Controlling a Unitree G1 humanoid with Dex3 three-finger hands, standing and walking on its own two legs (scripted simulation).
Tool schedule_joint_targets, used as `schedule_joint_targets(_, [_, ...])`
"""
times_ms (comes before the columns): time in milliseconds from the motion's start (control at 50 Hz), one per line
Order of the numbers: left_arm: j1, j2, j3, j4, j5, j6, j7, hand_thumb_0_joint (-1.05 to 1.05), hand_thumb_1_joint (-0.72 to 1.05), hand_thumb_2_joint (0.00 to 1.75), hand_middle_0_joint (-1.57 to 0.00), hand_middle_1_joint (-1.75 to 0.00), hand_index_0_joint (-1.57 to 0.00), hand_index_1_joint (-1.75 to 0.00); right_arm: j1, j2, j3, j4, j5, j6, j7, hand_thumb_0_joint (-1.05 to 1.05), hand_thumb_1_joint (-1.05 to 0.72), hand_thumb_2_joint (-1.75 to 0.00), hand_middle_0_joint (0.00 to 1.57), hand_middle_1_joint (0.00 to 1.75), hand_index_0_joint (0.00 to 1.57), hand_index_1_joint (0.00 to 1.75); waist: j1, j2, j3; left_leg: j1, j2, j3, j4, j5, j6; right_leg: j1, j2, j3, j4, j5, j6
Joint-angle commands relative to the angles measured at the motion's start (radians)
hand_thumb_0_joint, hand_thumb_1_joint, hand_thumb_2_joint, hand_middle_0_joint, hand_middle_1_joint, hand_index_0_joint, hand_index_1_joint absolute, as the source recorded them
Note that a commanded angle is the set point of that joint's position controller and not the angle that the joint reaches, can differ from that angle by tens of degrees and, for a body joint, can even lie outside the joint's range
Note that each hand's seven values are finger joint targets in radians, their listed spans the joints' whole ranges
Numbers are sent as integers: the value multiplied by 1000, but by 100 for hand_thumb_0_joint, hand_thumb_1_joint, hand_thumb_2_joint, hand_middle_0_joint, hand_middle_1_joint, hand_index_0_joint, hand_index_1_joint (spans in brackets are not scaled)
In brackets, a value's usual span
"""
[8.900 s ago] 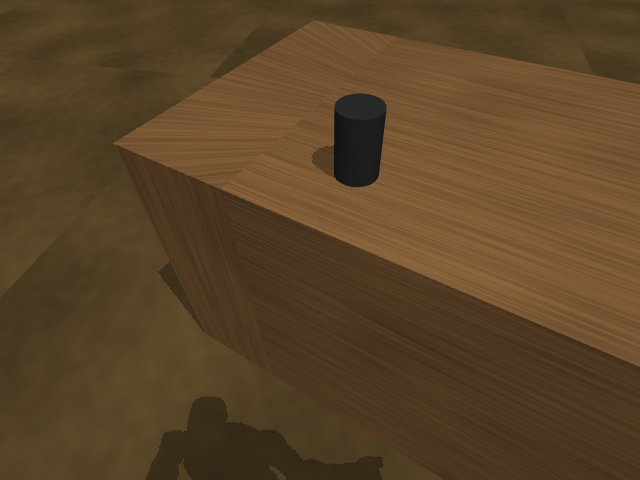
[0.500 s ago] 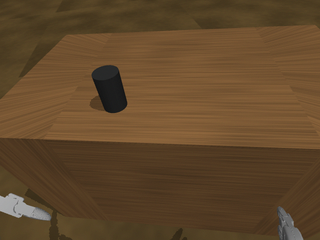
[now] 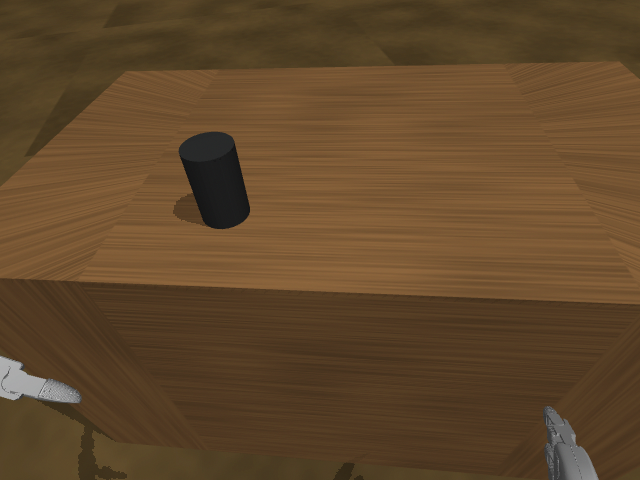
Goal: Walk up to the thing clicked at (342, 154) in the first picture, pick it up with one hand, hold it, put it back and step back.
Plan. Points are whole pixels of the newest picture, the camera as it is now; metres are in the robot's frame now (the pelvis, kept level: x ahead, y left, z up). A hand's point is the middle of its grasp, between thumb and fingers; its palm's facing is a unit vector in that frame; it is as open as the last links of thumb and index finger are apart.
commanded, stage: go down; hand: left
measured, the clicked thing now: (217, 181) +0.54 +0.21 +0.10
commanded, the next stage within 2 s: none
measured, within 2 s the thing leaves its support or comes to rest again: neither
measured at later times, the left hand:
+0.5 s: hand (27, 227) +0.32 +0.34 +0.21, palm faces +0.26 -0.94 -0.22, open 17.4 cm
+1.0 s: hand (22, 204) +0.36 +0.37 +0.21, palm faces +0.21 -0.97 -0.08, open 17.7 cm
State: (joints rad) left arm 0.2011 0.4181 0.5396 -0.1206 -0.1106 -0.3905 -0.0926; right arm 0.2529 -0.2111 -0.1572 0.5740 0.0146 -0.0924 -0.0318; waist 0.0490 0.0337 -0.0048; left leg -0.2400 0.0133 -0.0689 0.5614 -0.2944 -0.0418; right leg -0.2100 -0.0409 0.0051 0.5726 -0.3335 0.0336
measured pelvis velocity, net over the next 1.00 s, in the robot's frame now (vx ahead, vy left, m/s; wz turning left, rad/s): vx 0.00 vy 0.01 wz -0.01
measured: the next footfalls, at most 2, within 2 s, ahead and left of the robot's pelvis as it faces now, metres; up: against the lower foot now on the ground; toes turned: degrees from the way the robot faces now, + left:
none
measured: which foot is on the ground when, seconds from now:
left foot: down 0.00-1.00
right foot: down 0.00-1.00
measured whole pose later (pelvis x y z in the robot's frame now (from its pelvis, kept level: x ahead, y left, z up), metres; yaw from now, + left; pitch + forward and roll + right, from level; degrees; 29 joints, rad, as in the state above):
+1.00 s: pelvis +0.00 +0.01 +0.00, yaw -1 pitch +5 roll -1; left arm -0.57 0.76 0.61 0.80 -0.18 0.01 -0.52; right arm 0.26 -0.23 0.01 0.62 0.01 -0.22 -0.12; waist -0.02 0.01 -0.09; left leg -0.39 0.02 -0.06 0.60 -0.29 -0.03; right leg -0.35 -0.03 0.01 0.57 -0.31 0.04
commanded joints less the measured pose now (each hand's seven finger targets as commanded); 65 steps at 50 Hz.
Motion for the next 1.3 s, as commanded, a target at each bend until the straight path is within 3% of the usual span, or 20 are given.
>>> schedule_joint_targets(0, [-276,309,100,-118,-38,5,-35,0,-56,6,-6,-4,-5,-5,-73,-119,-15,-155,13,-56,-24,0,51,-5,5,5,5,5,-34,22,-78,11,-42,88,-76,138,39,-41,25,-49,-102,172,-16])
schedule_joint_targets(200, [-564,457,147,140,-107,134,-168,0,-50,10,-4,-4,-2,-5,-106,-147,19,-163,20,-69,-62,0,52,-5,5,5,5,5,-29,63,-201,20,-29,72,-65,220,36,-6,32,-50,-81,239,-28])
schedule_joint_targets(220, [-594,453,140,158,-110,148,-184,0,-51,8,-4,-4,-3,-5,-113,-116,53,-160,21,-74,-60,0,52,-5,5,5,5,5,-26,60,-199,16,-29,71,-65,218,37,-15,34,-51,-80,233,-28])
schedule_joint_targets(400, [-725,536,165,311,-121,268,-295,0,-47,10,-3,-2,-2,-4,-12,-156,43,-151,17,-104,-69,0,53,-5,5,5,5,5,-40,68,-269,42,-20,67,-47,325,34,-19,43,-57,-66,317,-31])
schedule_joint_targets(480, [-726,537,164,341,-109,285,-313,0,-51,10,-3,-2,-2,-4,-37,-155,46,-168,7,-114,-63,0,53,-5,5,5,5,5,-25,75,-296,55,-16,70,-30,397,33,-21,44,-56,-58,359,-31])
schedule_joint_targets(540, [-788,514,129,324,-105,285,-316,0,-52,10,-3,-3,-2,-4,-93,-145,53,-184,6,-122,-61,0,53,-5,5,5,5,5,-22,74,-252,20,-24,78,-36,327,36,-46,43,-53,-64,313,-32])
schedule_joint_targets(560, [-794,562,165,338,-103,286,-314,0,-51,11,-3,-2,-1,-4,-86,-166,46,-201,3,-126,-66,0,54,-5,5,5,5,5,-26,58,-273,27,-20,75,-37,314,37,-40,44,-54,-67,303,-29])
schedule_joint_targets(620, [-851,586,163,354,-98,288,-312,0,-52,10,-3,-2,-2,-4,-55,-146,62,-160,2,-126,-69,0,54,-5,5,5,5,5,-28,77,-258,11,-24,76,-41,271,39,-56,43,-50,-73,271,-30])
schedule_joint_targets(660, [-876,618,178,400,-102,293,-321,0,-54,10,-3,-4,-2,-5,-47,-199,11,-130,0,-135,-80,0,54,-5,5,5,5,5,-46,81,-259,20,-26,76,-40,261,40,-73,42,-47,-73,270,-27])
schedule_joint_targets(720, [-965,611,140,465,-105,304,-348,0,-55,11,-2,-3,-2,-5,-66,-133,79,-134,3,-148,-79,0,54,-5,5,5,5,5,-56,80,-263,10,-31,78,-36,221,46,-93,40,-42,-78,245,-23])
schedule_joint_targets(740, [-990,659,171,472,-107,303,-355,0,-57,10,-2,-3,-2,-5,-65,-159,63,-139,3,-153,-87,0,54,-5,5,5,5,5,-63,68,-288,20,-31,77,-33,222,49,-90,40,-41,-81,252,-20])
schedule_joint_targets(860, [-1099,676,111,646,-99,332,-412,0,-57,11,-2,-3,-1,-4,-58,-136,116,-71,-2,-175,-100,0,56,-5,5,5,5,5,-68,116,-289,23,-29,65,-39,196,44,-142,43,-48,-81,220,-29])
schedule_joint_targets(900, [-1127,731,140,691,-99,338,-423,0,-61,9,-3,-3,-2,-5,-89,-196,76,-121,-3,-186,-113,0,55,-5,5,5,5,5,-77,94,-321,32,-26,59,-35,213,44,-135,43,-50,-79,233,-28])
schedule_joint_targets(960, [-1156,717,105,774,-92,349,-438,0,-60,10,-3,-4,-2,-5,-50,-122,148,-70,-5,-185,-107,0,56,-5,5,5,5,5,-68,86,-291,-6,-28,59,-32,200,46,-153,45,-50,-83,217,-30])
schedule_joint_targets(1000, [-1155,778,145,817,-94,347,-441,0,-61,8,-3,-3,-3,-5,-77,-164,120,-114,-4,-194,-119,0,55,-5,5,5,5,5,-70,57,-327,-19,-35,66,-19,220,54,-121,39,-42,-82,245,-22])
schedule_joint_targets(1040, [-1190,790,133,825,-83,351,-448,0,-61,9,-3,-3,-3,-5,-56,-140,145,-106,-6,-190,-117,0,55,-5,5,5,5,5,-68,92,-355,-1,-33,66,-13,247,51,-129,40,-40,-77,263,-25])
schedule_joint_targets(1080, [-1205,822,148,853,-80,357,-455,0,-60,8,-3,-3,-3,-4,-46,-182,117,-112,-9,-192,-127,0,55,-5,5,5,5,5,-81,83,-359,10,-29,63,-9,267,51,-141,41,-41,-75,278,-23])
schedule_joint_targets(1100, [-1216,802,132,856,-83,358,-460,0,-60,8,-3,-3,-3,-4,-80,-130,169,-117,-7,-197,-120,0,55,-5,5,5,5,5,-62,102,-356,8,-29,62,-10,270,48,-136,42,-44,-73,274,-26])
schedule_joint_targets(1160, [-1221,846,152,879,-77,359,-455,0,-60,8,-3,-2,-3,-4,-96,-189,115,-158,-6,-200,-135,0,55,-5,5,5,5,5,-73,91,-371,0,-30,62,-9,260,50,-129,41,-43,-74,268,-26])
schedule_joint_targets(1280, [-1234,823,123,878,-72,375,-475,0,-61,8,-4,-3,-3,-5,-40,-138,158,-117,-6,-198,-135,0,55,-5,5,5,5,5,-84,154,-391,53,-17,55,6,343,43,-176,49,-52,-63,307,-31])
